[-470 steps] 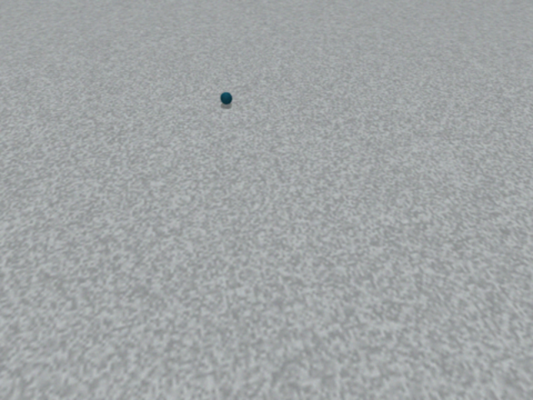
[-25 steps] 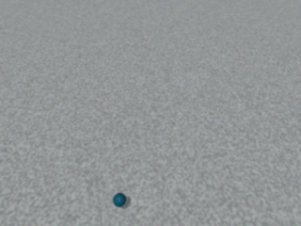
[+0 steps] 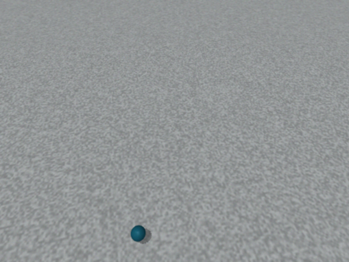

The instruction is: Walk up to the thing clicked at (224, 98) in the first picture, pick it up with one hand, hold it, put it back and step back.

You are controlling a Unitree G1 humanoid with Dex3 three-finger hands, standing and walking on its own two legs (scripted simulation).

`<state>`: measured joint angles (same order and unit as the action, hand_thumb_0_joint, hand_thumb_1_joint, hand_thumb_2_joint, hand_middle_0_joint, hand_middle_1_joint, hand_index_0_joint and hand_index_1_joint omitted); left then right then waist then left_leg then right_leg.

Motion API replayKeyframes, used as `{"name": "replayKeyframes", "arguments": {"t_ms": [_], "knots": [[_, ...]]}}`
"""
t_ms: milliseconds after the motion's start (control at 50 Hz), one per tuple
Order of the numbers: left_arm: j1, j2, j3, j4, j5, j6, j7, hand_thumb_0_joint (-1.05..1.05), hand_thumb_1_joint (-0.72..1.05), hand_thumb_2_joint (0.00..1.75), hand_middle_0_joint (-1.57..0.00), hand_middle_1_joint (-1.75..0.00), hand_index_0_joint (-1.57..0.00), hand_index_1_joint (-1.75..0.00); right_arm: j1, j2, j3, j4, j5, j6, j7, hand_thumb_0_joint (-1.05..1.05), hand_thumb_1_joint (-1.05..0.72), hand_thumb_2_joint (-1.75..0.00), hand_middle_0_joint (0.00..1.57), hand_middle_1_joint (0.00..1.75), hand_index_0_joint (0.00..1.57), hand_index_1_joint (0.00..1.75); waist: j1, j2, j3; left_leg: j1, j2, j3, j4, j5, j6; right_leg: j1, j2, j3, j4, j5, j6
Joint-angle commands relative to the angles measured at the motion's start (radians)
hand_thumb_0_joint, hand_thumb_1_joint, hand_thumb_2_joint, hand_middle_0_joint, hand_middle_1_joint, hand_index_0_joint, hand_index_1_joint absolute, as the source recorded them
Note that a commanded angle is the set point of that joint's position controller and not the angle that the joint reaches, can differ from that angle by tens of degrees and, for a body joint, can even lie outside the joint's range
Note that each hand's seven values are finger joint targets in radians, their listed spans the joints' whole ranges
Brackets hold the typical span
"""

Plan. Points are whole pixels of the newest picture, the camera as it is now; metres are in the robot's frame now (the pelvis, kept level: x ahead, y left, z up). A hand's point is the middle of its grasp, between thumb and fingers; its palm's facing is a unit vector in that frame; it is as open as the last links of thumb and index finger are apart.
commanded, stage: stand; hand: left
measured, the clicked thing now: (138, 233) +0.42 +0.21 -0.74
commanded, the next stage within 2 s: walk up in 0.58 s
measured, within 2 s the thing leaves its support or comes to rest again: neither
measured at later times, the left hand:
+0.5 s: hand out of the picture +0.07 +0.26 -0.16, palm faces -0.03 -0.94 -0.34, open 7.4 cm
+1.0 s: hand out of the picture +0.08 +0.24 -0.17, palm faces +0.05 -0.94 -0.33, open 7.4 cm
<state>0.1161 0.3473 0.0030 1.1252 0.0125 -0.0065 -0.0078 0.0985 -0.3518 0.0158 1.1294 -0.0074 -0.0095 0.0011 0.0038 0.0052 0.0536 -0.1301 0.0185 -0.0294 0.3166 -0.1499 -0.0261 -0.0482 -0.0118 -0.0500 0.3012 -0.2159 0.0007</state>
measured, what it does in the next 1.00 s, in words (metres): stands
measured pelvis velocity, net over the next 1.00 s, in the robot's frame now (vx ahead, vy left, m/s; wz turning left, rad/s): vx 0.01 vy -0.02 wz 0.04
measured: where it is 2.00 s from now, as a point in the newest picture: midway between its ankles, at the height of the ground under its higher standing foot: outside the picture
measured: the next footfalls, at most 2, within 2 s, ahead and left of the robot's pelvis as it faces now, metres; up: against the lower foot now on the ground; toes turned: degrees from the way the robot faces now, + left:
right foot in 1.56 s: +0.04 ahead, -0.19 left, +0.00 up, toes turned +3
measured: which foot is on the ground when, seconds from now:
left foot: down 0.00-1.00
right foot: down 0.00-1.00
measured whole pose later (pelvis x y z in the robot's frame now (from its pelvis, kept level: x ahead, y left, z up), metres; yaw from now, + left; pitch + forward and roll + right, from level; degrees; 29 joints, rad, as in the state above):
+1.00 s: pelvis +0.01 -0.02 -0.01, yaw +2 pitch -2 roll +0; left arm 0.14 0.36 0.09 1.00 0.03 0.06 -0.04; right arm 0.19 -0.39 -0.03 1.04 -0.02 -0.02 -0.04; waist 0.01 -0.02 0.09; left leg -0.23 0.02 -0.08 0.53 -0.27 -0.04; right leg -0.13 0.00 -0.10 0.52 -0.36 -0.03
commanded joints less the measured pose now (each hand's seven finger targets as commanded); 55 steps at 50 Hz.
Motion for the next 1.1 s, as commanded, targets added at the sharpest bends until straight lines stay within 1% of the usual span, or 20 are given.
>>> {"name": "replayKeyframes", "arguments": {"t_ms": [0,260,340,400,540,560,600,620,640,680,740,780,840,920,940,960,1000,1040,1060,1080], "knots": [[-0.025,0.218,0.042,-0.056,-0.001,-0.022,0.018,0.00,0.90,0.90,-0.20,-0.30,-0.20,-0.30,-0.036,-0.209,-0.042,-0.056,-0.002,-0.018,-0.013,0.00,-0.90,-0.90,0.20,0.30,0.20,0.30,0.001,-0.007,-0.068,0.022,0.110,-0.083,-0.027,0.171,0.039,-0.022,-0.131,0.093,-0.057,0.146,-0.017],[-0.015,0.218,0.039,-0.055,-0.001,-0.024,0.017,0.00,0.90,0.90,-0.20,-0.30,-0.20,-0.30,-0.034,-0.213,-0.043,-0.052,-0.001,-0.019,-0.009,0.00,-0.90,-0.90,0.20,0.30,0.20,0.30,0.000,-0.001,-0.062,0.023,0.107,-0.090,-0.032,0.131,0.037,-0.040,-0.129,0.098,-0.066,0.105,-0.014],[-0.021,0.221,0.041,-0.058,-0.001,-0.025,0.017,0.00,0.90,0.90,-0.20,-0.30,-0.20,-0.30,-0.028,-0.210,-0.042,-0.053,-0.002,-0.020,-0.011,0.00,-0.90,-0.90,0.20,0.30,0.20,0.30,-0.002,-0.004,-0.092,0.035,0.114,-0.083,-0.017,0.201,0.040,-0.008,-0.135,0.100,-0.049,0.187,-0.015],[-0.007,0.223,0.040,-0.055,-0.002,-0.025,0.018,0.00,0.90,0.90,-0.20,-0.30,-0.20,-0.30,-0.029,-0.207,-0.041,-0.053,-0.002,-0.020,-0.011,0.00,-0.90,-0.90,0.20,0.30,0.20,0.30,0.000,-0.004,-0.083,0.035,0.110,-0.081,-0.019,0.182,0.040,-0.014,-0.134,0.097,-0.052,0.167,-0.015],[-0.008,0.220,0.040,-0.056,-0.002,-0.023,0.019,0.00,0.90,0.90,-0.20,-0.30,-0.20,-0.30,-0.019,-0.211,-0.040,-0.053,-0.001,-0.021,-0.013,0.00,-0.90,-0.90,0.20,0.30,0.20,0.30,0.001,-0.010,-0.087,0.042,0.113,-0.078,-0.017,0.215,0.044,-0.010,-0.135,0.097,-0.047,0.193,-0.013],[-0.020,0.255,0.093,-0.078,0.017,-0.001,0.006,0.00,0.90,0.90,-0.20,-0.30,-0.20,-0.30,0.030,-0.254,-0.069,-0.059,-0.001,-0.033,-0.027,0.00,-0.90,-0.90,0.20,0.30,0.20,0.30,-0.010,-0.079,-0.090,0.022,0.113,-0.089,-0.002,0.208,0.063,-0.011,-0.087,0.057,0.009,0.122,-0.025],[-0.004,0.228,0.096,-0.095,0.019,0.019,-0.001,0.00,0.90,0.90,-0.20,-0.30,-0.20,-0.30,0.052,-0.278,-0.084,-0.065,-0.007,-0.039,-0.038,0.00,-0.90,-0.90,0.20,0.30,0.20,0.30,-0.007,-0.002,-0.101,0.054,0.166,-0.152,-0.009,0.176,0.106,-0.075,-0.077,0.049,0.068,0.027,-0.026],[0.000,0.211,0.098,-0.100,0.017,0.025,-0.004,0.00,0.90,0.90,-0.20,-0.30,-0.20,-0.30,0.047,-0.276,-0.086,-0.075,-0.010,-0.040,-0.042,0.00,-0.90,-0.90,0.20,0.30,0.20,0.30,-0.004,0.021,-0.082,0.017,0.184,-0.183,-0.019,0.131,0.122,-0.085,-0.069,0.055,0.076,-0.023,-0.026],[0.006,0.201,0.098,-0.106,0.016,0.029,-0.006,0.00,0.90,0.90,-0.20,-0.30,-0.20,-0.30,0.035,-0.275,-0.088,-0.085,-0.012,-0.041,-0.045,0.00,-0.90,-0.90,0.20,0.30,0.20,0.30,0.002,0.044,-0.063,-0.023,0.189,-0.196,-0.030,0.078,0.129,-0.087,-0.066,0.061,0.079,-0.058,-0.031],[0.019,0.205,0.106,-0.111,0.022,0.029,-0.010,0.00,0.90,0.90,-0.20,-0.30,-0.20,-0.30,0.017,-0.268,-0.089,-0.102,-0.016,-0.042,-0.048,0.00,-0.90,-0.90,0.20,0.30,0.20,0.30,0.010,0.064,-0.042,-0.085,0.176,-0.191,-0.016,0.042,0.124,-0.059,-0.076,0.077,0.074,-0.032,-0.042],[0.030,0.227,0.117,-0.129,0.023,0.023,-0.014,0.00,0.90,0.90,-0.20,-0.30,-0.20,-0.30,0.015,-0.239,-0.081,-0.124,-0.015,-0.043,-0.048,0.00,-0.90,-0.90,0.20,0.30,0.20,0.30,0.016,0.022,-0.043,-0.131,0.096,-0.097,0.066,0.071,0.082,-0.010,-0.112,0.113,0.028,0.053,-0.066],[0.009,0.250,0.125,-0.150,0.022,0.021,-0.014,0.00,0.90,0.90,-0.20,-0.30,-0.20,-0.30,0.034,-0.220,-0.079,-0.131,-0.010,-0.040,-0.047,0.00,-0.90,-0.90,0.20,0.30,0.20,0.30,0.008,-0.035,-0.055,-0.093,0.038,-0.026,0.153,0.104,0.055,-0.039,-0.148,0.129,0.014,0.104,-0.097],[-0.018,0.255,0.130,-0.179,0.023,0.027,-0.011,0.00,0.90,0.90,-0.20,-0.30,-0.20,-0.30,0.070,-0.225,-0.085,-0.134,-0.012,-0.036,-0.048,0.00,-0.90,-0.90,0.20,0.30,0.20,0.30,-0.004,-0.079,-0.055,-0.085,0.031,-0.007,0.183,0.134,0.057,-0.052,-0.153,0.099,0.045,0.160,-0.110],[-0.005,0.258,0.139,-0.204,0.020,0.038,-0.011,0.00,0.90,0.90,-0.20,-0.30,-0.20,-0.30,0.115,-0.258,-0.098,-0.148,-0.012,-0.035,-0.056,0.00,-0.90,-0.90,0.20,0.30,0.20,0.30,-0.004,-0.055,-0.069,-0.039,0.066,-0.056,0.226,0.274,0.097,-0.087,-0.122,0.052,0.138,0.210,-0.086],[-0.011,0.254,0.139,-0.213,0.021,0.040,-0.011,0.00,0.90,0.90,-0.20,-0.30,-0.20,-0.30,0.129,-0.265,-0.101,-0.150,-0.011,-0.034,-0.058,0.00,-0.90,-0.90,0.20,0.30,0.20,0.30,-0.009,-0.049,-0.077,-0.034,0.075,-0.069,0.230,0.285,0.108,-0.099,-0.115,0.048,0.156,0.186,-0.084],[-0.011,0.245,0.136,-0.220,0.019,0.041,-0.011,0.00,0.90,0.90,-0.20,-0.30,-0.20,-0.30,0.125,-0.272,-0.101,-0.157,-0.012,-0.035,-0.059,0.00,-0.90,-0.90,0.20,0.30,0.20,0.30,-0.007,-0.025,-0.077,-0.035,0.087,-0.088,0.221,0.281,0.117,-0.110,-0.105,0.045,0.167,0.148,-0.078],[-0.016,0.240,0.137,-0.231,0.021,0.046,-0.011,0.00,0.90,0.90,-0.20,-0.30,-0.20,-0.30,0.147,-0.294,-0.107,-0.163,-0.014,-0.038,-0.063,0.00,-0.90,-0.90,0.20,0.30,0.20,0.30,-0.014,0.032,-0.090,-0.058,0.141,-0.180,0.185,0.281,0.157,-0.105,-0.082,0.038,0.241,0.114,-0.065],[0.005,0.225,0.135,-0.235,0.016,0.048,-0.013,0.00,0.90,0.90,-0.20,-0.30,-0.20,-0.30,0.125,-0.310,-0.106,-0.180,-0.016,-0.042,-0.067,0.00,-0.90,-0.90,0.20,0.30,0.20,0.30,0.000,0.082,-0.086,-0.095,0.186,-0.266,0.157,0.236,0.200,-0.112,-0.059,0.064,0.291,0.048,-0.054],[0.024,0.227,0.136,-0.234,0.019,0.046,-0.013,0.00,0.90,0.90,-0.20,-0.30,-0.20,-0.30,0.117,-0.312,-0.107,-0.189,-0.016,-0.043,-0.068,0.00,-0.90,-0.90,0.20,0.30,0.20,0.30,0.007,0.083,-0.089,-0.109,0.194,-0.276,0.169,0.228,0.208,-0.101,-0.064,0.075,0.280,0.045,-0.058],[0.042,0.235,0.140,-0.229,0.020,0.042,-0.012,0.00,0.90,0.90,-0.20,-0.30,-0.20,-0.30,0.104,-0.305,-0.104,-0.197,-0.014,-0.040,-0.068,0.00,-0.90,-0.90,0.20,0.30,0.20,0.30,0.022,0.063,-0.082,-0.159,0.175,-0.255,0.201,0.215,0.195,-0.070,-0.083,0.099,0.254,0.064,-0.059]]}}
